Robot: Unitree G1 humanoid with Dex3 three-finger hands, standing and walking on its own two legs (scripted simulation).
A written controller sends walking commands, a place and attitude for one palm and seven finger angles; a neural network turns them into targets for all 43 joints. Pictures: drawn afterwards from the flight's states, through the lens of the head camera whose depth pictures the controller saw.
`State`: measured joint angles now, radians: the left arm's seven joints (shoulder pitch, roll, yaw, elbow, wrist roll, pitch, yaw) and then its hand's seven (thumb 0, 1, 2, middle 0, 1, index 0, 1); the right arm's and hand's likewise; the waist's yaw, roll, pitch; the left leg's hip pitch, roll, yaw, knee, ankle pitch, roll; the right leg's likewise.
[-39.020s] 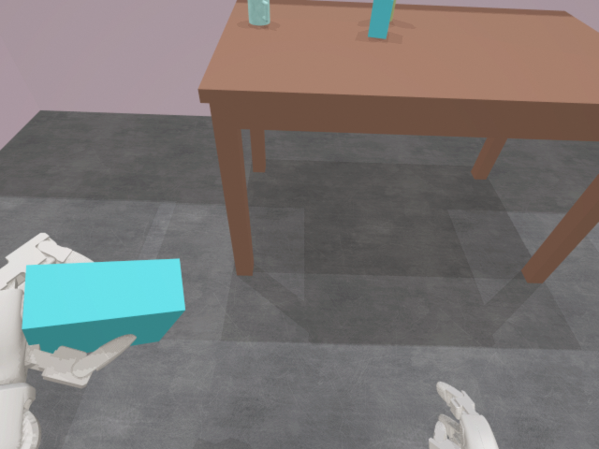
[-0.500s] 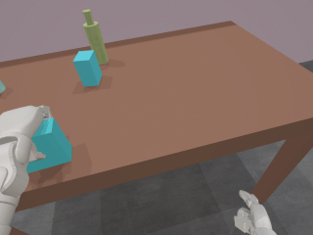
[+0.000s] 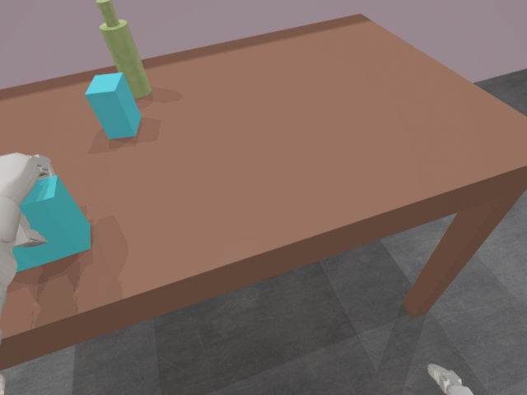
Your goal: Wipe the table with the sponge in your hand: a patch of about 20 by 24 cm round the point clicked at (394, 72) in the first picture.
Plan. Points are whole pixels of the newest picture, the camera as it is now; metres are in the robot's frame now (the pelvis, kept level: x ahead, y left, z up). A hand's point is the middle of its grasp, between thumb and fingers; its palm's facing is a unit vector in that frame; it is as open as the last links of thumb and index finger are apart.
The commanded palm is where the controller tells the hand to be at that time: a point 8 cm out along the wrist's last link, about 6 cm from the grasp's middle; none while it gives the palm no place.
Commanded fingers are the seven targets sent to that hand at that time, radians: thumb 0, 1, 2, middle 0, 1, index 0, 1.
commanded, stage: wipe forward along the first lane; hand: left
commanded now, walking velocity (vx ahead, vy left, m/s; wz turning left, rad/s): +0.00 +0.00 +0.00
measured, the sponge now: (35, 235) +0.31 +0.39 +0.09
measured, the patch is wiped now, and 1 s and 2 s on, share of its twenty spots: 0.25 0.45 0.50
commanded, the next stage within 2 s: slide across to the middle lane in 0.80 s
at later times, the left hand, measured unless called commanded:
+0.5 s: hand (28, 184) +0.36 +0.41 +0.14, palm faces -0.09 +0.00 -1.00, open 9.7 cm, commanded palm +0.35 +0.39 +0.17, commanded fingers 0.00 0.10 1.30 -1.20 -1.60 -1.20 -1.60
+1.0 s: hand (40, 164) +0.41 +0.42 +0.14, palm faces -0.14 +0.00 -0.99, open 9.7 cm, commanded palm +0.40 +0.40 +0.18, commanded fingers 0.00 0.10 1.30 -1.20 -1.60 -1.20 -1.60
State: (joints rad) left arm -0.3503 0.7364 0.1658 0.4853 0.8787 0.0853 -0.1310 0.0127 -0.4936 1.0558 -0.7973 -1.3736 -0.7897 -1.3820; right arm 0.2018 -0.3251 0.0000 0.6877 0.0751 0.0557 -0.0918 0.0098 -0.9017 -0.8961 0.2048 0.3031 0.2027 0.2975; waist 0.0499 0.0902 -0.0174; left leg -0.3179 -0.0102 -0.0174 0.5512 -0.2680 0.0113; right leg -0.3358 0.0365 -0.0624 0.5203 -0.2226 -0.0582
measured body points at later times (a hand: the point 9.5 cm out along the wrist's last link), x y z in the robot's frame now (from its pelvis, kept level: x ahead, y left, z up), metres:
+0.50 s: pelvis +0.00 +0.02 +0.00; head +0.03 +0.00 +0.45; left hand +0.36 +0.40 +0.20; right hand +0.13 -0.24 -0.13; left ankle +0.01 +0.12 -0.73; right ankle +0.03 -0.08 -0.73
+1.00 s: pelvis +0.03 +0.03 +0.00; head +0.08 +0.01 +0.45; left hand +0.41 +0.41 +0.20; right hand +0.11 -0.25 -0.13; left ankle +0.01 +0.12 -0.73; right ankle +0.03 -0.08 -0.73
